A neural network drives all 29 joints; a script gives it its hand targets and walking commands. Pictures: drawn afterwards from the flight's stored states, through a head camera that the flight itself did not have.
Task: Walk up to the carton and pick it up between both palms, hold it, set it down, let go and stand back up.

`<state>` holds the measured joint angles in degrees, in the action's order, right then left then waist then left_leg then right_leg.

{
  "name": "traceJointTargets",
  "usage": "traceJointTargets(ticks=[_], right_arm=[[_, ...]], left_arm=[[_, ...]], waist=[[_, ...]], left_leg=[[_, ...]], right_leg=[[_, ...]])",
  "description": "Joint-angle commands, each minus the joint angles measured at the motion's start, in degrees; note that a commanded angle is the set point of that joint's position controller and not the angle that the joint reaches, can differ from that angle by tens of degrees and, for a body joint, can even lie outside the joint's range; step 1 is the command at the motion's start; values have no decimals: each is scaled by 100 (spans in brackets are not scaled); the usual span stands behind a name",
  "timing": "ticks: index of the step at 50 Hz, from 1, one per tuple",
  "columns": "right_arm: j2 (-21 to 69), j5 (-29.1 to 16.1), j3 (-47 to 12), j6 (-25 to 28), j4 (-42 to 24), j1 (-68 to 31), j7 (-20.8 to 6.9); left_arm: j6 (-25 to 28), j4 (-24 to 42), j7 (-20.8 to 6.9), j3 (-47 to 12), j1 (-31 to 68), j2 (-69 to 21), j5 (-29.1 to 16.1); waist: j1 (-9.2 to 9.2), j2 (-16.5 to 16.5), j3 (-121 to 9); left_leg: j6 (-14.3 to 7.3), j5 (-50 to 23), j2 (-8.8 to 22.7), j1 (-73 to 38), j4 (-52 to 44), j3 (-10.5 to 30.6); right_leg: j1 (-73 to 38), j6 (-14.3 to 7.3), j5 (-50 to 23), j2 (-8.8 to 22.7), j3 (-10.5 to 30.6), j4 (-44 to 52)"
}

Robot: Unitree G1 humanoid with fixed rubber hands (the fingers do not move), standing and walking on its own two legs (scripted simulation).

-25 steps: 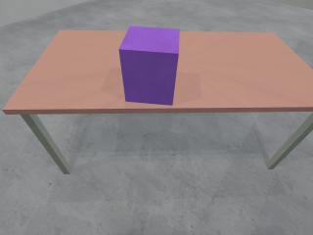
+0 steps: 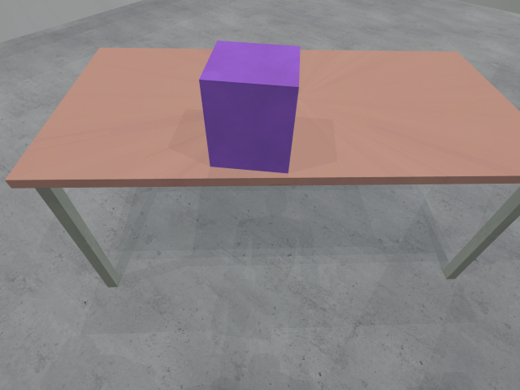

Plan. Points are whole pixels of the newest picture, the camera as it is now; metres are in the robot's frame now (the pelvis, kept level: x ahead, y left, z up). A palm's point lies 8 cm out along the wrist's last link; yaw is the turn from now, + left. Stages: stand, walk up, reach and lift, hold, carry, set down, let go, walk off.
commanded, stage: walk up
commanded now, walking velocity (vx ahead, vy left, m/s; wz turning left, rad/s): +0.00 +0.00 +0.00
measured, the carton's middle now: (253, 108) +0.76 +0.04 +0.01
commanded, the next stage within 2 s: none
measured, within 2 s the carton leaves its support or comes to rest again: neither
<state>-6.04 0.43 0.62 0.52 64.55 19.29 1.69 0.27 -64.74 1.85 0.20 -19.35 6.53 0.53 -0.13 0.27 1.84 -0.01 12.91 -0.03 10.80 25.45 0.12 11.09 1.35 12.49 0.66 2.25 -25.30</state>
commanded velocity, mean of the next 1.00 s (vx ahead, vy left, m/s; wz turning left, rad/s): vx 0.00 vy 0.00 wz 0.00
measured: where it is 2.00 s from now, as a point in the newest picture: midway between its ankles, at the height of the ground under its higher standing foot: (196, 380)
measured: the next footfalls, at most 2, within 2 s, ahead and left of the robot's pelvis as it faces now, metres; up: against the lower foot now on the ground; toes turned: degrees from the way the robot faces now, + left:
left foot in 0.96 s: +0.39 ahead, +0.10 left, +0.00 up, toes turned +0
right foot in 1.40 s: +0.46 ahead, +0.01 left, +0.00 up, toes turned -16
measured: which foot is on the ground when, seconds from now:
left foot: down 0.00-0.46, up 0.48-0.94, down 0.96-1.00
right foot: down 0.00-0.98, up 1.00-1.00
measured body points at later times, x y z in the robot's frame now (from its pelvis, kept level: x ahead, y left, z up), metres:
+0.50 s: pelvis +0.04 -0.03 -0.01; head +0.03 -0.05 +0.43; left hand +0.08 +0.20 -0.14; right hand +0.01 -0.26 -0.18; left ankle +0.01 +0.11 -0.72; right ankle +0.06 -0.11 -0.74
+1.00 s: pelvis +0.24 +0.04 -0.03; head +0.27 +0.05 +0.42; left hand +0.21 +0.26 -0.17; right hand +0.37 -0.17 -0.14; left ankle +0.35 +0.10 -0.74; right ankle +0.06 -0.11 -0.73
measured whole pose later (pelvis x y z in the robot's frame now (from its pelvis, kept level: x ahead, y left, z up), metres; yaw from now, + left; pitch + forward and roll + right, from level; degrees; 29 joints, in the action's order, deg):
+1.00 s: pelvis +0.24 +0.04 -0.03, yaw -6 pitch +0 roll -1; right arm -7.1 3.6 0.5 1.5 41.4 10.3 -1.7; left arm 4.0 -46.5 1.9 2.2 -32.5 6.8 2.5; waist 3.3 0.5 3.0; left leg -5.5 10.7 -0.3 26.6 36.9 -8.3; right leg 1.8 2.7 29.2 4.3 1.6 -36.3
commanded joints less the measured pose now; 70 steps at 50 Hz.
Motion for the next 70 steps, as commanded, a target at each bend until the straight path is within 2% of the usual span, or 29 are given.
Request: traceJointTargets(ticks=[1,8,9,11,15,17,19,20,21,22,23,25,31,40,44,46,47,48,49,50,52,54,62,65,66,67,68,69,70], right_arm=[[-532,7,95,82,-109,384,18],[-392,-4,69,53,-110,443,7],[-918,106,319,85,-715,676,-113],[-906,173,378,55,-891,590,-170],[-940,90,405,98,-1044,1023,-131],[-988,122,414,92,-1175,928,-104],[-1193,134,424,47,-1383,352,-120],[-1184,140,396,8,-1512,-135,-164],[-963,144,314,-17,-1671,-451,-227],[-700,168,244,-26,-1885,-424,-298],[-797,289,271,-63,-1929,-169,-333],[-888,279,294,-108,-1938,174,-398],[-734,182,229,-55,-1736,516,-459],[-391,209,-45,31,-2632,-1387,-437],[-450,258,42,85,-2684,-807,-358],[-616,309,190,133,-2477,159,-305],[-938,342,355,184,-2338,797,-264],[-1328,383,525,232,-2340,1334,-203],[-1533,306,584,189,-2472,1232,-148],[-1457,200,606,142,-2613,849,-104],[-936,103,439,112,-2806,350,-53],[-838,102,384,181,-2807,165,-34],[-836,102,367,12,-3264,-16,16],[-1198,77,454,-193,-3568,-656,50],[-1390,70,495,-275,-3686,-1039,71],[-1545,85,524,-330,-3788,-1371,87],[-1329,23,439,-355,-3528,-566,71],[-1109,32,406,-360,-3317,542,90],[-938,77,452,-390,-3075,898,78]], left_arm=[[28,38,18,72,-455,402,-10],[11,26,27,68,-481,413,-2],[106,683,-48,193,-814,515,68],[121,911,-99,285,-536,750,111],[216,1477,-150,161,-74,85,148],[262,1688,-172,200,-110,170,190],[297,1734,-217,283,-781,209,218],[327,1605,-210,326,-1590,181,215],[353,1475,-162,410,-2311,380,253],[399,1488,-75,548,-2643,785,273],[370,1621,52,562,-2360,810,240],[366,1957,179,515,-1664,774,227],[571,2111,51,336,-1236,436,195],[635,2129,27,347,-1903,508,163],[603,2310,69,436,-1482,862,201],[557,2368,61,476,-1267,964,196],[522,2348,35,413,-1440,756,206],[469,2419,13,310,-1791,366,186],[328,2482,81,281,-1972,312,66],[232,2534,151,312,-1778,440,82],[199,2680,107,328,-978,448,148],[200,2666,21,283,-845,216,152],[45,2506,328,205,-214,133,18],[113,2447,462,223,-306,256,4],[176,2298,493,332,-819,439,12],[251,2066,502,477,-1609,663,26],[319,2188,513,464,-1024,717,-39],[273,2776,562,388,273,766,114],[151,3193,602,417,1214,858,166]], waist=[[33,-8,289],[16,-46,402],[61,-263,-329],[-27,-109,341],[-312,-865,891],[-249,-681,758],[189,-559,646],[618,-491,640],[903,466,690],[926,1514,691],[615,893,1059],[253,410,844],[-77,968,566],[498,756,661],[220,556,354],[-252,195,-43],[-473,-459,-531],[-593,-1565,-1287],[-503,-1662,-1344],[-483,-1439,-1167],[-284,-661,-231],[-91,-340,259],[26,-793,163],[359,-1187,127],[704,-1094,42],[1258,-426,-222],[901,2210,-818],[115,1518,-1475],[-352,848,-1517]], left_leg=[[-162,124,435,269,-693,443],[-172,23,409,238,-647,395],[-332,2382,159,-155,-372,195],[-437,3254,232,179,-479,463],[-1064,2779,1478,-788,-1575,1882],[-1155,2339,1653,-532,-1555,1830],[-900,2772,1212,1051,-1236,1081],[-558,2913,716,2157,-616,449],[-247,2825,83,2885,782,-209],[-89,2238,-250,3250,2651,-446],[-65,1869,-30,3360,3366,66],[-30,1525,199,2940,3803,318],[201,-213,170,2517,3901,94],[192,-600,331,2967,1789,-653],[-305,-281,280,1580,850,-594],[-526,-475,182,312,283,-584],[-639,-693,464,-759,193,-175],[-977,-901,1677,-1964,170,1480],[-1320,-958,2251,-2278,-143,2644],[-1583,-384,2353,-1840,-644,2980],[-646,-775,1730,-426,-848,1561],[-120,-2031,1343,372,-695,622],[572,-3818,763,172,-752,-134],[1731,-5069,247,501,-280,-671],[2330,-5079,-129,949,814,-948],[2785,-4368,-642,1587,2527,-1333],[1870,1493,-523,2126,5650,-372],[1127,3163,53,2230,6290,772],[773,3076,278,1611,6289,871]], right_leg=[[98,-200,-225,292,232,441],[227,-199,-151,330,278,502],[257,-382,2224,186,504,362],[1094,-440,3116,220,783,334],[2290,-146,1119,-181,-472,-1400],[1907,-232,1345,43,-357,-1452],[217,-327,1162,4,-413,-1053],[-1070,-449,984,-39,-243,-630],[-1673,-523,1523,395,660,210],[-1600,-649,2810,1754,2867,1407],[-1031,-644,2987,2189,3521,1707],[-525,-616,3148,2062,3030,1875],[-283,-106,-385,934,543,1369],[-788,-683,-1440,983,412,994],[-630,-657,-1397,1369,726,696],[-372,-509,-1571,1182,481,-437],[86,-277,-1015,767,164,-1667],[1099,14,1320,52,-258,-3423],[1790,51,2631,-441,-157,-4485],[2050,23,2388,-264,23,-5199],[1754,-53,1588,44,411,-5064],[1417,7,987,183,314,-4403],[1757,153,286,-132,-556,-3290],[626,-50,357,-237,-1322,-1352],[-162,-493,47,-108,-1483,-421],[-1361,-1026,-1583,118,-1567,1005],[-1521,-1549,-3327,1470,138,576],[-1285,-1952,-2754,2480,1479,-196],[-98,-2013,-1296,2512,1142,-64]])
